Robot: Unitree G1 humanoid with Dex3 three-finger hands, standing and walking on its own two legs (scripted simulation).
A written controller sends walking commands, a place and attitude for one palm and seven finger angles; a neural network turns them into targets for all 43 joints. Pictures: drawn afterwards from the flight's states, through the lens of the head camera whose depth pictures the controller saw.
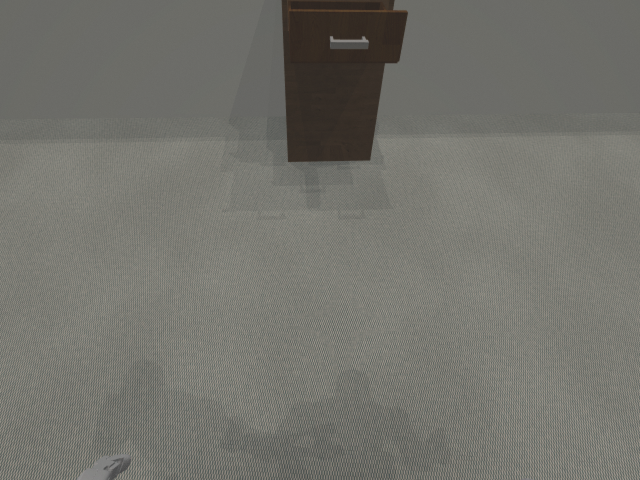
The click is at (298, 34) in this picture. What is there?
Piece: drawer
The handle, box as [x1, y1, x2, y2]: [330, 36, 368, 48]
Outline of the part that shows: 330,36 330,48 367,48 368,41 365,39 364,36 362,36 361,40 334,40 332,36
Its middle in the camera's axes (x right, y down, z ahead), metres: +0.09 -0.66 +1.29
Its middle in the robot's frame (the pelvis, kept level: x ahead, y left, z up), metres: +1.41 -0.03 -0.03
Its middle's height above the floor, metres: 0.73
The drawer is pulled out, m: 0.30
